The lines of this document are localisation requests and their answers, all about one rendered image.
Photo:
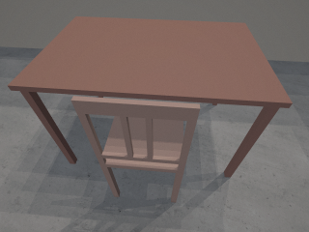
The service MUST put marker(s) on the table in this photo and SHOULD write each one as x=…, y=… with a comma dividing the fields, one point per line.
x=155, y=59

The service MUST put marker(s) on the chair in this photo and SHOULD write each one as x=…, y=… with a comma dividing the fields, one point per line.
x=144, y=135

